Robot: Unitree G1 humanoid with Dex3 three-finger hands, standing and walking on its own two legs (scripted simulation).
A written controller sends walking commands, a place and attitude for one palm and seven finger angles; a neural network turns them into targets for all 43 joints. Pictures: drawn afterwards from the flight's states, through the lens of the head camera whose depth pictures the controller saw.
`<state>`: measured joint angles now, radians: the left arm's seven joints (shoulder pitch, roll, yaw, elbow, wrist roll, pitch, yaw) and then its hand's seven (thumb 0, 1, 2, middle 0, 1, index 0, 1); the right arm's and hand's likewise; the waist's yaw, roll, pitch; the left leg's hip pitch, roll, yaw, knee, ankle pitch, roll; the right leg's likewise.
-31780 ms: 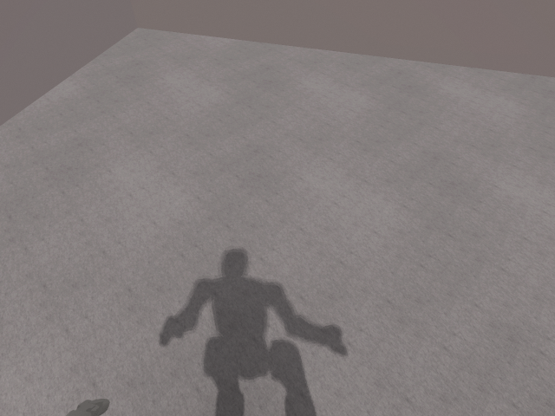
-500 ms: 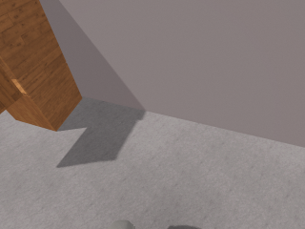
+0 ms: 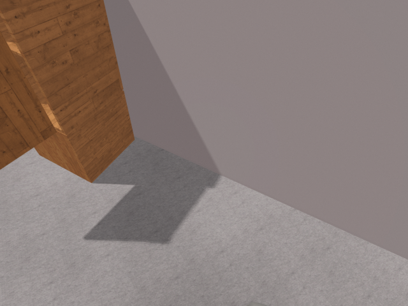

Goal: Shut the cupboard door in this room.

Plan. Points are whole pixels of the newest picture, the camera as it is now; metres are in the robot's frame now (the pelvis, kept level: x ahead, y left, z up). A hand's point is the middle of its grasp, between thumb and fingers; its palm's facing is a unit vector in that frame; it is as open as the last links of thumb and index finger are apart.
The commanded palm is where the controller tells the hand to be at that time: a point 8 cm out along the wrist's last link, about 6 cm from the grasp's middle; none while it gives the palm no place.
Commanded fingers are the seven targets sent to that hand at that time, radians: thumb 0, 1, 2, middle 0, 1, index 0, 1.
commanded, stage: walk to a spot facing it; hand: left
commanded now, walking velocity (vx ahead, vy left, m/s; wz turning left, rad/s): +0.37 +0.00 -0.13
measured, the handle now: out of the picture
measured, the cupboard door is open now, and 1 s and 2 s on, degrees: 85 85 85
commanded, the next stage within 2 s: turn to face it in 0.22 s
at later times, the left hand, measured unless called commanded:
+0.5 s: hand (172, 229) +0.32 +0.10 -0.17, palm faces -0.03 -0.98 -0.21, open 7.3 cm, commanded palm none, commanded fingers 0.00 0.90 0.90 -0.20 -0.30 -0.20 -0.30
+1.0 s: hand (128, 265) +0.23 +0.20 -0.19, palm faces +0.35 -0.91 -0.22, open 7.4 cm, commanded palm none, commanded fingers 0.00 0.90 0.90 -0.20 -0.30 -0.20 -0.30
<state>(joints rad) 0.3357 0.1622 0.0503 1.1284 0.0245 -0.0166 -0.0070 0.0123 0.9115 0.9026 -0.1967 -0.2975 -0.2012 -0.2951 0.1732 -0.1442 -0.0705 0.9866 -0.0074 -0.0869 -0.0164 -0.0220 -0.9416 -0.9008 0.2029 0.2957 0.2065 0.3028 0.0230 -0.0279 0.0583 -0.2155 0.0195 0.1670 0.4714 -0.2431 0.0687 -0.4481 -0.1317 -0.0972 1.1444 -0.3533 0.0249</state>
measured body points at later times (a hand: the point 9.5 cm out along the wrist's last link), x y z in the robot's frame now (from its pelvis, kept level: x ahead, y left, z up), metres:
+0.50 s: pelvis +0.20 -0.07 -0.01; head +0.24 -0.09 +0.43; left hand +0.32 +0.16 -0.15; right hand +0.12 -0.27 -0.18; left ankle +0.09 +0.07 -0.65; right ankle +0.28 -0.15 -0.74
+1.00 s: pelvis +0.25 -0.02 -0.01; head +0.28 +0.03 +0.44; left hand +0.22 +0.25 -0.17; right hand +0.43 -0.23 -0.13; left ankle +0.24 +0.07 -0.74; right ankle +0.27 -0.16 -0.68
